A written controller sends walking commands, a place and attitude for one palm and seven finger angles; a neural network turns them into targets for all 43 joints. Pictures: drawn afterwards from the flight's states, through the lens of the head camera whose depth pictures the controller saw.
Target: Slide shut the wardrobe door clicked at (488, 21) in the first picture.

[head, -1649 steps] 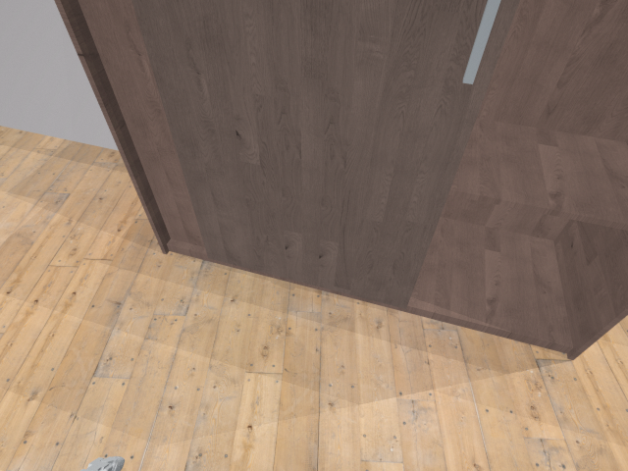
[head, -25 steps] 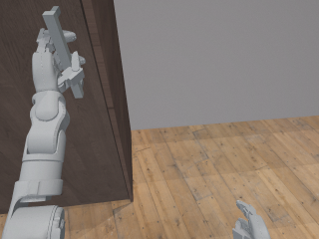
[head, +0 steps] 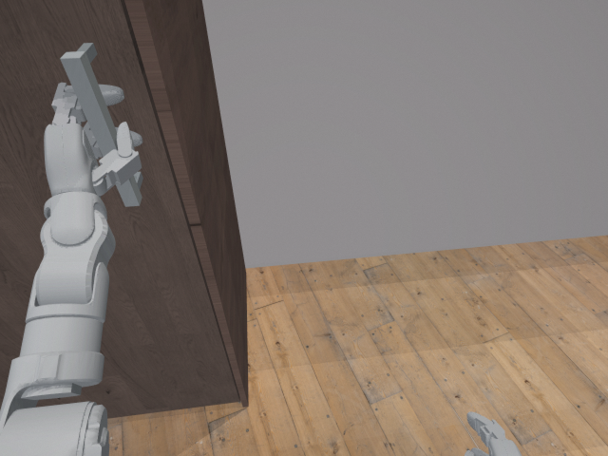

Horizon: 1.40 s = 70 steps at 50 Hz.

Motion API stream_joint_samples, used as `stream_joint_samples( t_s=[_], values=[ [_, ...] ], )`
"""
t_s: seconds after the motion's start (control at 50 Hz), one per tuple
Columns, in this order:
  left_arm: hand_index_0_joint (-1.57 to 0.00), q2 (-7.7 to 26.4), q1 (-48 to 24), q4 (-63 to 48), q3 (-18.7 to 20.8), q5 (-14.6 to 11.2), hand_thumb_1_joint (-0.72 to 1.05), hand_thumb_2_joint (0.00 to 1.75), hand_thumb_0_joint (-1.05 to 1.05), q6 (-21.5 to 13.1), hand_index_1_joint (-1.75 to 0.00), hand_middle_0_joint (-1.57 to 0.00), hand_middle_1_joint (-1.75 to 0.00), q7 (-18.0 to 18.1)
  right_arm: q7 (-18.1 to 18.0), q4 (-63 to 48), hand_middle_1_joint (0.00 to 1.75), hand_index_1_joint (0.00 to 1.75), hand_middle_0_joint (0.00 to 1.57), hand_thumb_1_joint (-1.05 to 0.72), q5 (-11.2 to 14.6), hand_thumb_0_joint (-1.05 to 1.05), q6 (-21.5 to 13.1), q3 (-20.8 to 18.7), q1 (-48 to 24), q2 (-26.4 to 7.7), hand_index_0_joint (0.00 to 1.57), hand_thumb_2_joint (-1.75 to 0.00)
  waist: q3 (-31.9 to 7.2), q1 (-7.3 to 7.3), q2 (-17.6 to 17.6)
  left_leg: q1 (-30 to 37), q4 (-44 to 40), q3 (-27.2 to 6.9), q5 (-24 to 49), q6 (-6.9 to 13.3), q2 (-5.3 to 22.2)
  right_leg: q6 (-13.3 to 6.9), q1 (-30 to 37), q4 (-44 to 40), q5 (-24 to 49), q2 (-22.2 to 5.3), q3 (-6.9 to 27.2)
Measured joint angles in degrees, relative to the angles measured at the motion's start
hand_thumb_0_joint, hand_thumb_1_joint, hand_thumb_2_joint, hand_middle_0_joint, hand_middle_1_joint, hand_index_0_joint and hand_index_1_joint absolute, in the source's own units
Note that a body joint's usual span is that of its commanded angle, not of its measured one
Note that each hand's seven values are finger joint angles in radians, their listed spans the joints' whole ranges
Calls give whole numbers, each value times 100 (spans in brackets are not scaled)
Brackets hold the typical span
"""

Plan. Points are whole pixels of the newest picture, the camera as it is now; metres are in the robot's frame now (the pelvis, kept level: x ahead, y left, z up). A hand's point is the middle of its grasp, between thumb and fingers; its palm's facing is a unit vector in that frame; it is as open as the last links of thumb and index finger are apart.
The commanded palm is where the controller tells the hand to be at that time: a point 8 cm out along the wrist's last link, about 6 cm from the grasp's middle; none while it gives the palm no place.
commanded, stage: stop walking and hold the door there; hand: left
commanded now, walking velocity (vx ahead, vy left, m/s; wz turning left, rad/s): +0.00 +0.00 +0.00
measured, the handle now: (112, 131) +0.42 +0.27 +0.25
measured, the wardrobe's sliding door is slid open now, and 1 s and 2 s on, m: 0.00 0.00 0.00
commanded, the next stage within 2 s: loosen the grip on the handle in 0.24 s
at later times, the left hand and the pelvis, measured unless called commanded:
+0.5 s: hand (110, 149) +0.37 +0.25 +0.25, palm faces +0.36 -0.93 -0.10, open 7.4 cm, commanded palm +0.34 +0.27 +0.24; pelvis -0.02 -0.01 +0.00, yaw +7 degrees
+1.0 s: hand (116, 148) +0.38 +0.25 +0.24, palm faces +0.38 -0.91 -0.14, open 14.5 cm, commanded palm +0.34 +0.29 +0.25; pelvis -0.02 -0.03 -0.01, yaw +7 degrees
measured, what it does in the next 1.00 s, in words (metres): stands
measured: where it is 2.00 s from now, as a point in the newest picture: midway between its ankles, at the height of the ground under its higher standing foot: outside the picture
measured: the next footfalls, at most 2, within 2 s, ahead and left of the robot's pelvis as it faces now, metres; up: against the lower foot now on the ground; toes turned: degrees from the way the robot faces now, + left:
none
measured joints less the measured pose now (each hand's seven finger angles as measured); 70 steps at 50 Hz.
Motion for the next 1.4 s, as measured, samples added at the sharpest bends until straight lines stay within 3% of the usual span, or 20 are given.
stream_joint_samples(
  t_s=[0.34,0.36,0.4,0.44,0.52,0.6,0.66,0.74,0.84,0.96,1.2,1.4],
  values=[
    [-21,90,302,-355,85,0,73,85,-2,-78,-132,-46,-140,-106,-7,-218,30,30,21,-90,51,1,92,20,-158,-11,20,-90,-17,-3,-40,29,39,9,-96,-32,39,-12,66,-64,-38,39,27],
    [-21,142,64,-184,130,186,71,85,-3,-127,-132,-46,-140,-259,43,-224,30,30,21,-90,26,1,5,-54,-162,27,20,-90,84,62,-88,19,65,27,-97,-24,54,7,37,-16,-42,46,43],
    [-24,67,-667,319,128,391,64,82,-3,-193,-133,-51,-140,-622,154,-184,30,30,21,-90,13,1,-299,-177,-41,101,20,-90,223,128,-279,-115,2,-117,68,19,-58,-55,-171,222,-56,-41,-95],
    [-28,-44,-1110,570,263,296,58,78,-1,89,-134,-54,-140,-925,226,-193,30,30,21,-90,23,1,-462,-180,63,101,20,-90,279,37,-336,-197,-122,-360,280,-45,-203,-67,-308,399,58,-91,-49],
    [-31,0,-1418,1066,239,202,42,69,0,265,-132,-53,-140,-734,251,-217,30,30,21,-90,-8,1,-650,-112,184,37,20,-90,274,-76,-198,-320,-114,-574,423,-16,-346,-32,-331,404,-159,-131,12],
    [-25,14,-1640,1690,160,316,15,55,1,-82,-128,-49,-140,-362,289,-50,30,30,21,-90,1,1,-709,-15,279,66,20,-90,249,-148,-134,-436,-23,-640,460,-41,-296,-72,-444,500,-72,-86,-63],
    [-21,115,-1764,2081,139,431,-9,43,1,-455,-127,-47,-139,-313,290,83,30,30,21,-90,15,1,-750,31,426,104,20,-90,247,-200,-179,-527,80,-679,445,-84,-254,-114,-514,575,-92,-49,-102],
    [-22,338,-1918,2491,48,485,-32,32,1,-855,-126,-43,-135,-519,269,245,30,30,21,-90,35,1,-790,14,649,75,20,-90,277,-250,-185,-685,270,-749,373,-119,-193,-157,-607,642,-113,15,-157],
    [-27,494,-1914,2581,215,322,-47,24,0,-1033,-124,-42,-133,-838,231,430,30,30,21,-90,50,1,-750,-112,820,-16,20,-90,269,-267,-130,-780,399,-746,293,-140,-100,-187,-643,610,-114,108,-131],
    [-27,501,-1665,2245,317,153,-53,21,0,-1053,-119,-48,-134,-962,224,441,30,30,21,-90,55,2,-668,-184,859,-86,20,-90,224,-209,-119,-762,400,-727,211,-152,-77,-201,-596,525,-136,137,-95],
    [-25,483,-1263,1553,434,-19,-56,20,-1,-583,-115,-51,-129,-1209,143,-51,30,30,21,-90,89,1,-521,-46,315,2,20,-90,150,-143,-144,-583,243,-669,173,-142,-135,-175,-456,424,-182,90,-24],
    [-25,780,-1080,1625,798,-29,-56,20,-1,-485,-115,-46,-124,-1290,78,-278,30,30,21,-90,130,1,-387,67,235,54,20,-90,100,-168,-147,-570,271,-653,131,-155,-123,-183,-447,451,-219,100,-3]
  ],
)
